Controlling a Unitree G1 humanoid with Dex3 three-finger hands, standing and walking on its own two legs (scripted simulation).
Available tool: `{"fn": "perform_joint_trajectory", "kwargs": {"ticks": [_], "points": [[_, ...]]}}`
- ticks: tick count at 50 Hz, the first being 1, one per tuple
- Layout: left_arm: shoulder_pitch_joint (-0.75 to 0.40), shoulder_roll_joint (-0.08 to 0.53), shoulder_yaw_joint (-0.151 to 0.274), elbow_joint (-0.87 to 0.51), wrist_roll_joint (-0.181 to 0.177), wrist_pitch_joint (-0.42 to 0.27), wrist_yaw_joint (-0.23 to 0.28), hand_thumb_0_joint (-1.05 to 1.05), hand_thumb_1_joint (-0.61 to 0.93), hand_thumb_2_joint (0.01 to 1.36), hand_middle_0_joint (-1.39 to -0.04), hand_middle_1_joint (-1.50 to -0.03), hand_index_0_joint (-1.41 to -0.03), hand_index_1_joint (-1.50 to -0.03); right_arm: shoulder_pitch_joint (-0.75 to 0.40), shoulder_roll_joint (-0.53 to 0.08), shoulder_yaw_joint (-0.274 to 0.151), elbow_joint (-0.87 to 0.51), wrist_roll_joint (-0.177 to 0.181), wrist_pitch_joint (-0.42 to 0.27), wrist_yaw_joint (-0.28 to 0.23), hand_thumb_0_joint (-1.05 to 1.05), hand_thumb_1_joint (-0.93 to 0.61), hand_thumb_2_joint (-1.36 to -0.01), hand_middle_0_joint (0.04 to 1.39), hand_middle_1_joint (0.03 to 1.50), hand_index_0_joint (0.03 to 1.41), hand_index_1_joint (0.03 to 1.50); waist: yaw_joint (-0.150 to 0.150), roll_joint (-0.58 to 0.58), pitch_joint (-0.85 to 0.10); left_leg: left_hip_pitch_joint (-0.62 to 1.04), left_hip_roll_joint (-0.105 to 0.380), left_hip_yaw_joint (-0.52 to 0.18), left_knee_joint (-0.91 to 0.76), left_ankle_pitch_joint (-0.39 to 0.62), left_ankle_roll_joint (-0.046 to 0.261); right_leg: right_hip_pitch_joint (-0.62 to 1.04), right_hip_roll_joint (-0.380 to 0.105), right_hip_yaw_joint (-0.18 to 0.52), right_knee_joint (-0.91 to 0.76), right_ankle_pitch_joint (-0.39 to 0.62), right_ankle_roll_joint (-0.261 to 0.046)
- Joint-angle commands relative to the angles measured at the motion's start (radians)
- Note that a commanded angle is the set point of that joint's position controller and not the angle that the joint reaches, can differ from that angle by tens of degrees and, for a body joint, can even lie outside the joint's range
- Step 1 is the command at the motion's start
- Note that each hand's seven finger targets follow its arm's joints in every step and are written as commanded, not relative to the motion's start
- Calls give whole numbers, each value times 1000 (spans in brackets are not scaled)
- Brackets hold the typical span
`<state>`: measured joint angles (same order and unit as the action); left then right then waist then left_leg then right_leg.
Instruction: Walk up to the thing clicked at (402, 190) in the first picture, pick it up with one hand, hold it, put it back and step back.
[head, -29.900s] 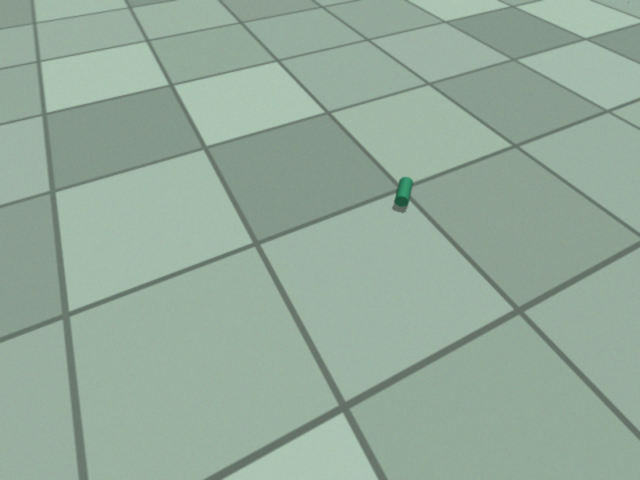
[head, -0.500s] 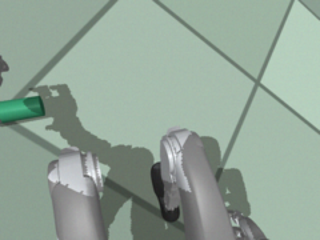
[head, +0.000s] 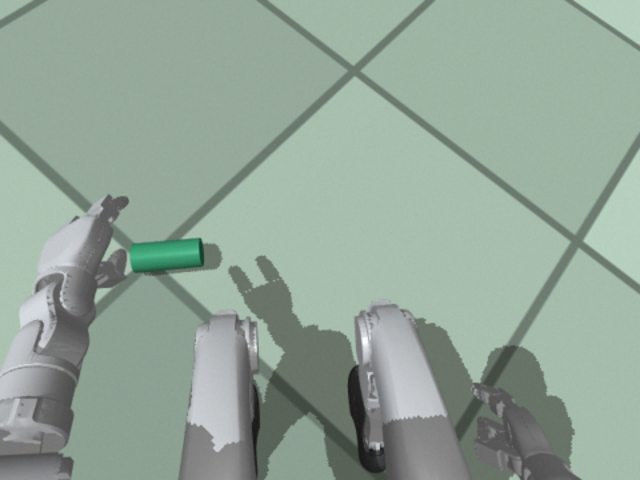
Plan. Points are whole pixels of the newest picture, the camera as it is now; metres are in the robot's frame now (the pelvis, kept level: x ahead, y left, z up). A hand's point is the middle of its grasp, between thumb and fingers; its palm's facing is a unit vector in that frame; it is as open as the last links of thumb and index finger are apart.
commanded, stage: home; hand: left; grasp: from above
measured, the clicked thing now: (168, 255) +0.47 +0.28 -0.42
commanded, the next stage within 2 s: none
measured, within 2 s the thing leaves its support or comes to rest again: neither
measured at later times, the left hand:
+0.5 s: hand (83, 351) +0.25 +0.20 +0.10, palm faces +0.05 -0.95 -0.31, open 7.4 cm
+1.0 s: hand out of the picture +0.22 +0.19 +0.22, palm faces +0.16 -0.97 -0.19, open 7.4 cm
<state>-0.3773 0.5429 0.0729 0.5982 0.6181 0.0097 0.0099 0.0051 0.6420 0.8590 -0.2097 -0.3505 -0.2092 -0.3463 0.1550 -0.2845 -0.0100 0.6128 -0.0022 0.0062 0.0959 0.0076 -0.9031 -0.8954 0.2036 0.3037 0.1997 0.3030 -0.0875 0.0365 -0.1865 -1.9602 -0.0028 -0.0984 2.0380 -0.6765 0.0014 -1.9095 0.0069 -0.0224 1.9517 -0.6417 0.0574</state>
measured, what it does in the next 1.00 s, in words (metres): rises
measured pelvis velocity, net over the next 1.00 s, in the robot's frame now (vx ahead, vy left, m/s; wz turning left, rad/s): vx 0.08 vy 0.00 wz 0.10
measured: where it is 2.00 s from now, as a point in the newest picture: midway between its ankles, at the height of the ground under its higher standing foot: (307, 445)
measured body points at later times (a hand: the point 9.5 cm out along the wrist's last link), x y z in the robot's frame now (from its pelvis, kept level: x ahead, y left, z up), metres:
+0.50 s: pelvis +0.04 -0.01 +0.18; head +0.13 +0.01 +0.62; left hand +0.25 +0.25 +0.12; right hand +0.24 -0.23 +0.09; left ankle +0.08 +0.12 -0.42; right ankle +0.10 -0.14 -0.42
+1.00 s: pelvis +0.08 +0.00 +0.26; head +0.09 +0.00 +0.71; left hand +0.21 +0.24 +0.23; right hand +0.27 -0.23 +0.21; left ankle +0.07 +0.12 -0.42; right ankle +0.10 -0.14 -0.42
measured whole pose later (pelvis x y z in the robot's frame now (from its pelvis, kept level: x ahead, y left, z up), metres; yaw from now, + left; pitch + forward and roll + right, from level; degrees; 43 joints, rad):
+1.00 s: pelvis +0.08 +0.00 +0.26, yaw +5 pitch +11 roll -3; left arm 0.52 0.22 0.04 -0.15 -0.06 0.47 0.02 0.01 0.91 0.90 -0.20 -0.30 -0.20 -0.30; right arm 0.29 -0.22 0.04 0.50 0.02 -0.23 -0.18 0.01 -0.90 -0.90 0.20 0.30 0.20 0.30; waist -0.04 0.05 -0.18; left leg -0.71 0.02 -0.08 1.03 -0.50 -0.01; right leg -0.67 -0.01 -0.04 0.95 -0.47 0.03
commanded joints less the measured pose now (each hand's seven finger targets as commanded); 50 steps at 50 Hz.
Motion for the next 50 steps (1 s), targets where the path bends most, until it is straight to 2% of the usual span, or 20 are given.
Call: {"fn": "perform_joint_trajectory", "kwargs": {"ticks": [1,5,6,10,11,12,13,15,17,19,22,25,28,30,34,37,40,45,48,50], "points": [[-97,170,83,-320,-122,7,30,0,900,900,-200,-299,-200,-299,54,-172,-73,-104,21,-36,-39,0,-900,-900,200,300,200,300,10,140,-523,534,12,2,-406,75,20,367,12,-56,-285,113,-89],[3,75,44,-440,-213,60,34,0,900,900,-200,-299,-200,-299,13,-159,-73,-138,33,-63,-69,0,-900,-900,200,300,200,300,5,151,-487,636,15,-8,-514,16,15,429,9,-46,-377,71,-85],[32,87,68,-475,-240,75,39,0,900,900,-200,-299,-200,-299,2,-156,-71,-146,35,-70,-77,0,-900,-900,200,300,200,300,19,155,-504,669,15,-6,-533,18,14,464,11,-43,-399,72,-84],[194,19,44,-523,-350,147,47,0,900,900,-200,-299,-200,-299,-34,-134,-57,-172,44,-92,-109,0,-900,-900,200,300,200,300,10,97,-435,733,10,3,-611,26,16,570,10,-27,-514,61,-80],[198,12,41,-577,-381,159,51,0,900,900,-200,-300,-200,-300,-37,-127,-55,-182,45,-99,-118,0,-900,-900,200,300,200,300,4,98,-442,750,7,13,-621,31,19,611,11,-21,-548,63,-79],[235,7,50,-571,-408,177,54,0,900,900,-200,-300,-200,-300,-39,-123,-49,-182,45,-106,-125,0,-900,-900,200,300,200,300,2,79,-424,765,6,9,-645,27,20,646,8,-17,-573,61,-77],[260,-12,40,-590,-439,190,55,0,900,900,-200,-301,-200,-300,-44,-116,-45,-184,45,-113,-133,0,-901,-899,200,299,200,299,-3,78,-402,780,6,12,-666,26,21,665,9,-15,-600,58,-76],[320,-19,53,-625,-488,219,62,0,900,900,-200,-301,-200,-301,-40,-105,-38,-199,49,-126,-147,0,-901,-899,200,299,200,299,7,65,-383,826,4,16,-711,35,22,730,8,-5,-659,59,-76],[363,-49,41,-660,-523,244,66,0,900,900,-200,-301,-200,-301,-33,-89,-30,-205,51,-139,-163,0,-901,-899,199,299,200,299,5,68,-359,876,5,22,-754,47,20,787,9,1,-713,70,-77],[426,-79,44,-666,-555,269,74,0,900,900,-200,-301,-200,-301,-15,-78,-19,-205,51,-152,-178,0,-902,-899,199,299,199,299,1,43,-345,924,5,18,-795,104,20,856,10,-3,-759,120,-74],[506,-104,57,-711,-600,309,80,0,900,900,-200,-301,-200,-301,13,-62,-7,-214,54,-169,-206,0,-901,-899,199,299,199,299,14,42,-329,1000,4,32,-853,195,19,964,10,0,-833,194,-74],[571,-143,54,-756,-643,341,79,0,900,900,-200,-301,-200,-301,34,-50,7,-217,53,-191,-236,0,-901,-899,199,299,199,299,14,41,-279,1071,4,36,-922,240,17,1050,10,-5,-909,236,-70],[652,-180,49,-795,-670,368,74,0,900,900,-200,-301,-200,-301,59,-47,11,-221,48,-209,-261,0,-902,-899,199,299,199,299,13,54,-245,1160,6,32,-994,321,8,1122,12,-17,-965,304,-68],[733,-194,48,-821,-681,387,71,0,900,900,-200,-301,-200,-301,75,-44,12,-234,42,-218,-273,0,-902,-899,199,299,199,299,28,59,-231,1223,7,31,-1037,384,3,1169,15,-28,-997,355,-67],[796,-217,36,-895,-691,410,65,0,900,900,-200,-301,-200,-301,86,-35,15,-253,36,-236,-288,0,-901,-899,199,299,200,299,35,54,-149,1271,5,39,-1109,381,5,1233,17,-37,-1077,357,-64],[866,-232,21,-903,-683,421,53,0,900,900,-200,-301,-200,-301,93,-36,10,-259,29,-251,-294,0,-901,-899,199,299,200,299,34,41,-113,1303,7,38,-1142,408,4,1255,22,-47,-1101,371,-65],[887,-231,20,-935,-683,423,40,0,900,900,-200,-302,-200,-301,93,-42,4,-266,25,-262,-293,0,-902,-899,199,299,199,299,39,14,-85,1322,5,38,-1161,429,7,1280,23,-56,-1125,382,-62],[871,-229,16,-927,-676,422,20,0,900,900,-200,-301,-200,-300,79,-51,-2,-266,18,-278,-291,0,-901,-899,200,299,200,299,28,-11,-20,1322,-1,56,-1177,371,12,1278,19,-56,-1159,336,-52],[853,-227,21,-926,-672,412,13,0,900,900,-200,-300,-200,-300,76,-52,-5,-256,14,-288,-290,0,-901,-900,200,300,200,300,37,-8,-24,1328,-1,57,-1177,372,10,1282,15,-53,-1156,337,-51],[855,-216,25,-941,-667,407,11,0,900,900,-200,-300,-200,-300,77,-56,-8,-255,11,-293,-288,0,-901,-900,200,300,200,300,40,3,-53,1352,-1,56,-1175,411,8,1300,16,-54,-1147,371,-53]]}}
